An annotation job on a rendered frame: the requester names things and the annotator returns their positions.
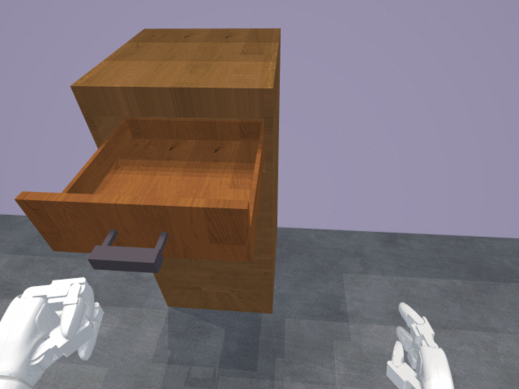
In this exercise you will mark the right robot hand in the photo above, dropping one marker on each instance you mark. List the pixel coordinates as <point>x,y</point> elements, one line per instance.
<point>424,355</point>

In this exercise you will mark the left robot hand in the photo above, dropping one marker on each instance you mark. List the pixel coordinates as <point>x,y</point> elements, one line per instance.
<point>62,311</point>

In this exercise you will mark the handle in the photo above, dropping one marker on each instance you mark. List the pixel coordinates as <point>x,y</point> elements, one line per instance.
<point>121,258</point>

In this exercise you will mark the drawer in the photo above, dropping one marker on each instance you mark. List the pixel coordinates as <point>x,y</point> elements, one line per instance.
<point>199,180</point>

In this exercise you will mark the cabinet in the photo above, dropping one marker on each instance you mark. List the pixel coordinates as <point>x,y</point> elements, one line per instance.
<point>200,73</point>

